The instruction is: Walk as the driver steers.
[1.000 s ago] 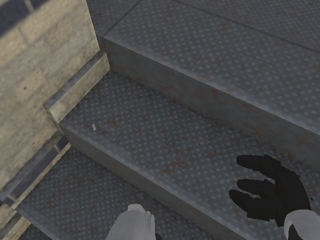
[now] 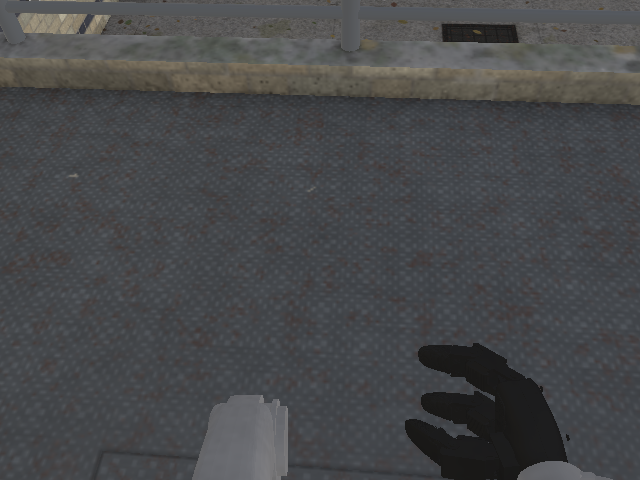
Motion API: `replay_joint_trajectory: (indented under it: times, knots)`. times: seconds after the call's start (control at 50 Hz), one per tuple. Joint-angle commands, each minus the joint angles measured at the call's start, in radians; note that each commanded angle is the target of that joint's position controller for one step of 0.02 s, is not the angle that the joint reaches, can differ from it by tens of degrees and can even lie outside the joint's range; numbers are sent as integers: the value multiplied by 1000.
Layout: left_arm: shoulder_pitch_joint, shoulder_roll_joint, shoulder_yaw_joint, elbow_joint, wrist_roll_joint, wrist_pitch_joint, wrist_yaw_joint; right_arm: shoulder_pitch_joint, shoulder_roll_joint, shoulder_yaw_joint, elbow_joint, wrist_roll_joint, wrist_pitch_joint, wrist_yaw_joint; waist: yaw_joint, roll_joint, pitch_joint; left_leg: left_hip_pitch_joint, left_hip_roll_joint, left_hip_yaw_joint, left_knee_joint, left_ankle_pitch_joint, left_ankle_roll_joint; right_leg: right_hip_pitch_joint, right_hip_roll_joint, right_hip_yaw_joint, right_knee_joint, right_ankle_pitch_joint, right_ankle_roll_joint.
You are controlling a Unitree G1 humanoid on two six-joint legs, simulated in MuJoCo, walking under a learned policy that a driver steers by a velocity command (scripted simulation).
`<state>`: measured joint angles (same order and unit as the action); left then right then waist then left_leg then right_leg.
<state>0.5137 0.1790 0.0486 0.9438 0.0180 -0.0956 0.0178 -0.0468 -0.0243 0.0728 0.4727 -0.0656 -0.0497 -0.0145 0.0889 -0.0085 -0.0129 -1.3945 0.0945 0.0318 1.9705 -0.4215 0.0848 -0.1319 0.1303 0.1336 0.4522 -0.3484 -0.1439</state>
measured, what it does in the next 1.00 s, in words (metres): climbs, turning right: left foot 0.17 m higher, then right foot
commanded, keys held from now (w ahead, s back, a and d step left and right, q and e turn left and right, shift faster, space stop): w+e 0.40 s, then e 0.46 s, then no key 0.14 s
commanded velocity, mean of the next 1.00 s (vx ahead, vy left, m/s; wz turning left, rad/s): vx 0.31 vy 0.00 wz -0.57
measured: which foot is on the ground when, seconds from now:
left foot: up 0.00-0.08, down 0.10-0.58, up 0.60-1.00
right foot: down 0.00-0.12, up 0.14-0.58, down 0.60-1.00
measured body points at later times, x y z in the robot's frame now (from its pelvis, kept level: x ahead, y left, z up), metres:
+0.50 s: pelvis +0.32 +0.01 +0.17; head +0.32 +0.00 +0.62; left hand +0.60 +0.16 +0.11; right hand +0.28 -0.27 +0.04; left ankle +0.26 +0.15 -0.57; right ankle +0.44 -0.15 -0.51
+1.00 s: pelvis +0.48 -0.07 +0.17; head +0.49 -0.10 +0.62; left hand +0.68 +0.13 +0.07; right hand +0.48 -0.37 +0.06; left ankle +0.64 +0.03 -0.50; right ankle +0.46 -0.13 -0.57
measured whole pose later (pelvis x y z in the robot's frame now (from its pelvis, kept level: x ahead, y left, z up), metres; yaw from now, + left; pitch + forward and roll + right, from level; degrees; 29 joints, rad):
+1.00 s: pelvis +0.48 -0.07 +0.17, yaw -33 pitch +3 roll +1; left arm 0.33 0.24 0.07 0.72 0.02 0.02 0.03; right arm 0.17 -0.25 -0.02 0.67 -0.02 0.05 -0.04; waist 0.05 0.03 0.00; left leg -0.65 0.06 -0.06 0.96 -0.26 -0.04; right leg -0.28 0.18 0.17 0.41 -0.16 -0.11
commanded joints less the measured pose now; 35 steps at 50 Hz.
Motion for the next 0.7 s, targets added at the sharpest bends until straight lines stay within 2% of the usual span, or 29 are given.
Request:
replay_joint_trajectory:
  times: [0.02, 0.04, 0.06, 0.08, 0.1, 0.12, 0.14, 0.16, 0.18, 0.2, 0.22, 0.24, 0.3, 0.32, 0.34, 0.36, 0.4, 0.42, 0.44, 0.48, 0.52, 0.56, 0.58, 0.6, 0.62, 0.64, 0.66, 0.68, 0.7]
  knots:
    - [99, 139, 41, -40, -13, 17, 21, -255, -38, 5, -178, -1, -4, 17, 23, -54, -27, 313, -8, 91, -392, 4, 13, -81, -226, 234, -365, 648, -115]
    - [15, 152, 43, -89, -11, 20, 19, -143, -52, -11, -118, 24, 6, 21, -33, -46, -52, 534, -47, 134, -536, -24, 22, -114, -224, 158, -315, 1019, -88]
    - [-78, 178, 52, -131, -4, 29, 20, 9, -93, -35, -73, 41, 13, 2, -126, -94, -199, 829, -122, 127, -662, -100, 29, -123, -183, 92, -154, 1557, -68]
    - [-101, 252, 77, -162, -2, 26, 20, 162, -141, -63, -26, 69, 9, -12, -170, -149, -301, 972, -131, 79, -753, -40, 27, -61, -217, 155, -15, 1630, -58]
    - [-168, 276, 85, -186, -18, 9, 2, 298, -224, -97, 13, 79, 1, -23, -269, -139, -347, 1067, -132, 26, -929, 0, 28, 1, -212, 156, 202, 1661, -40]
    - [-217, 238, 84, -220, -22, -22, -18, 408, -327, -142, 33, 42, -20, -23, -330, -2, -408, 1260, -28, -188, -1127, -155, 67, -129, -147, 111, 525, 1393, 13]
    - [-258, 120, 65, -300, -24, -23, -38, 418, -402, -162, 80, 36, -28, -24, -280, 326, -475, 1438, 254, -693, -1373, -144, 191, -466, 64, -4, 977, 254, 82]
    - [-206, 141, 73, -300, 13, -22, -39, 315, -324, -161, 75, 62, -8, -22, -208, 299, -462, 1342, 274, -867, -1482, -31, 211, -534, 28, 42, 1233, 146, 85]
    - [-190, 127, 70, -290, 28, -6, -45, 268, -229, -134, 108, 51, 3, -26, -166, 165, -329, 1248, 256, -776, -1451, -266, 225, -611, -23, 17, 1332, 173, 72]
    - [-202, 75, 48, -312, 37, 11, -33, 258, -173, -125, 163, 41, -10, -27, -116, 59, -166, 1142, 248, -669, -1466, -336, 201, -694, -68, -14, 1325, 185, 54]
    - [-255, 34, 28, -335, 45, 35, -24, 264, -147, -119, 205, 31, -34, -26, -92, -19, -99, 1047, 230, -597, -1477, -296, 179, -718, -85, -4, 1359, 177, 37]
    - [-278, 8, 19, -362, 40, 62, -19, 277, -136, -116, 248, 23, -60, -26, -58, -13, -34, 974, 227, -545, -1505, -200, 166, -741, -85, 12, 1430, 117, 33]
    - [-234, -16, 0, -372, 14, 92, -25, 273, -144, -123, 339, 27, -105, 1, 40, 60, 35, 960, 193, -304, -1573, -20, 90, -831, -113, 82, 1383, 89, 26]
    - [-223, 43, 10, -385, 4, 96, -35, 221, -200, -134, 314, 41, -109, -1, 62, 50, 56, 936, 198, -232, -1661, 13, 78, -767, -157, 94, 1146, 104, 50]
    - [-250, 79, 21, -381, -1, 104, -43, 201, -238, -140, 305, 39, -106, -5, 44, 30, 85, 922, 182, -123, -1716, 74, 68, -720, -148, 11, 1015, 154, 68]
    - [-292, 99, 34, -388, 4, 109, -47, 200, -277, -149, 306, 29, -115, -7, 28, 65, 62, 972, 181, -47, -1741, 222, 62, -688, -161, -9, 968, 222, 75]
    - [-321, 115, 43, -386, 1, 119, -72, 218, -309, -153, 309, 35, -124, -9, 12, 76, 42, 1039, 155, 87, -1784, 351, 43, -597, -197, -52, 747, 295, 78]
    - [-348, 108, 37, -378, -9, 111, -88, 232, -317, -156, 316, 27, -120, -2, 2, 49, 40, 1047, 108, 174, -1795, 397, 18, -493, -195, -86, 600, 324, 67]
    - [-372, 88, 32, -368, -7, 103, -97, 254, -339, -160, 309, 31, -111, -11, -11, 36, 55, 1056, 96, 223, -1799, 442, -6, -406, -177, -145, 462, 333, 60]
    - [-432, 69, 28, -370, 1, 90, -106, 343, -388, -168, 328, 45, -101, -25, -64, 55, 59, 1224, 127, 247, -1778, 653, -8, -373, -134, -228, 303, 316, 44]
    - [-391, 90, 40, -346, 15, 82, -91, 361, -422, -176, 314, 64, -76, -26, -69, 109, 15, 1403, 155, 245, -1644, 973, -12, -365, -81, -286, 219, 243, 26]
    - [-266, 112, 54, -314, 17, 73, -66, 369, -444, -184, 303, 86, -36, -22, -16, 144, -49, 1428, 164, 262, -1391, 1112, -13, -224, -28, -286, 120, 177, 7]
    - [-142, 125, 67, -276, 19, 59, -55, 363, -437, -184, 288, 89, -17, -21, 50, 94, -119, 1343, 133, 272, -1151, 940, -36, -40, -9, -224, -4, 246, 1]
    - [-116, 203, 83, -265, 23, 52, -45, 378, -345, -165, 246, 60, -7, -18, 15, -23, -143, 1095, 76, 243, -904, 314, -62, 130, -160, -1, 56, 358, 11]
    - [-192, 335, 101, -317, 24, 60, -27, 434, -243, -141, 188, 48, 0, -17, -100, -162, -178, 768, -64, 180, -596, -226, -115, 259, -374, 435, 99, 802, -84]
    - [-193, 358, 120, -357, 18, 68, -16, 483, -261, -135, 177, 51, -1, -22, -64, -104, -354, 752, -64, -46, -514, -179, -127, 279, -481, 637, -49, 773, -202]
    - [-210, 295, 104, -340, 14, 71, -7, 403, -289, -138, 172, 52, -9, -24, -57, -31, -262, 722, -33, -76, -513, -97, -130, 204, -428, 504, -66, 688, -202]
    - [-226, 248, 86, -327, 9, 69, -8, 325, -297, -134, 161, 51, -18, -23, -59, -19, -155, 713, -16, -73, -541, -46, -119, 66, -375, 361, -71, 699, -166]
    - [-251, 202, 70, -322, -1, 65, -8, 311, -305, -132, 162, 38, -14, -30, -82, -13, -123, 736, 10, -84, -607, 1, -116, -3, -324, 283, -88, 702, -124]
